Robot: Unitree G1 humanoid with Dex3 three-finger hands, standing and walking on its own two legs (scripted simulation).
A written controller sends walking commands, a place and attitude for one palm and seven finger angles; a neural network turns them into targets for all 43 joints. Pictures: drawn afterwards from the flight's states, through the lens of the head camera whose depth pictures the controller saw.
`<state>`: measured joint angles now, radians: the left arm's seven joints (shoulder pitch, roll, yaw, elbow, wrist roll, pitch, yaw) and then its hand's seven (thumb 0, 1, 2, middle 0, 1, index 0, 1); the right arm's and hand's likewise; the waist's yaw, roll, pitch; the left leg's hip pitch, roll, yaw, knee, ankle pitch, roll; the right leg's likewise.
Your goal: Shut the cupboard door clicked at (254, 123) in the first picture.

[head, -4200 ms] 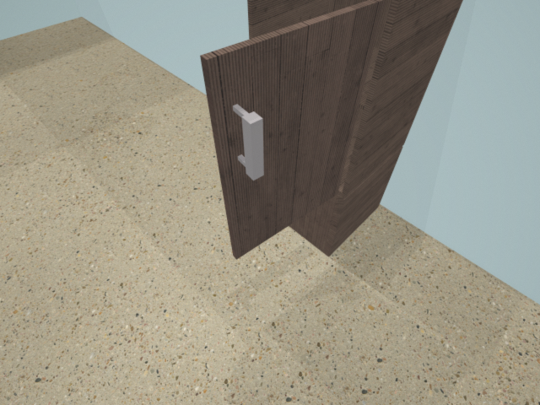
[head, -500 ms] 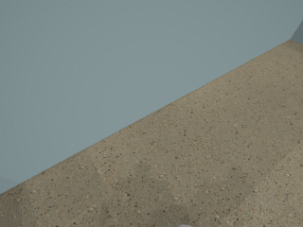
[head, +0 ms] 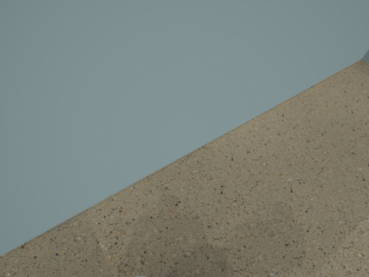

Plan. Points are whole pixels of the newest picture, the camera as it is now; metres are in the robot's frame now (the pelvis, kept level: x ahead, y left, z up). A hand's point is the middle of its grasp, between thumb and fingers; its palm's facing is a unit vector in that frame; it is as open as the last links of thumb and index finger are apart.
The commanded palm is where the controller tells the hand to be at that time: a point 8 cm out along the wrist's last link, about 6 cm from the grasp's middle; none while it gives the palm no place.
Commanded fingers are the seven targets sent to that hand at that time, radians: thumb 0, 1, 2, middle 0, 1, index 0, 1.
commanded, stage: turn to face it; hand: left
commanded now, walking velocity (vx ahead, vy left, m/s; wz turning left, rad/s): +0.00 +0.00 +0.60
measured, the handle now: out of the picture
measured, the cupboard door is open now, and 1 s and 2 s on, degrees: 82 82 82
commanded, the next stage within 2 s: none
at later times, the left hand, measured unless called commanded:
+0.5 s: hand out of the picture +0.08 +0.20 -0.18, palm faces +0.35 -0.91 -0.22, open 7.3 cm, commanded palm none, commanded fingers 0.00 0.90 0.90 -0.20 -0.30 -0.20 -0.30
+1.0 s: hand out of the picture +0.11 +0.16 -0.15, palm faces +0.59 -0.77 -0.25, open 7.4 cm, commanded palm none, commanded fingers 0.00 0.90 0.90 -0.20 -0.30 -0.20 -0.30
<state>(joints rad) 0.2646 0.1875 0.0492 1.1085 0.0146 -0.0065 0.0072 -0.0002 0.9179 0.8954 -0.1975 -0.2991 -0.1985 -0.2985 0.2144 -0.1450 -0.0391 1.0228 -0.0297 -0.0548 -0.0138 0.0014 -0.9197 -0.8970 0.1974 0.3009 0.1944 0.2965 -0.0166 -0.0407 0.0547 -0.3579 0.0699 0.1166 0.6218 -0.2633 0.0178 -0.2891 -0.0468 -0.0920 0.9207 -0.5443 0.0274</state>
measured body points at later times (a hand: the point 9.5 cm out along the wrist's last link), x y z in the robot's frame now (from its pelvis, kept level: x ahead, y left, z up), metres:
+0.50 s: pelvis +0.09 -0.01 -0.01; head +0.15 +0.03 +0.44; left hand +0.06 +0.24 -0.16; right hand +0.30 -0.22 -0.13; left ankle +0.09 +0.09 -0.73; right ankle +0.07 -0.15 -0.71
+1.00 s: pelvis +0.15 -0.05 +0.01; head +0.21 -0.02 +0.45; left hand +0.08 +0.20 -0.13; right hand +0.38 -0.21 -0.14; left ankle +0.06 +0.04 -0.66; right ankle +0.23 -0.16 -0.73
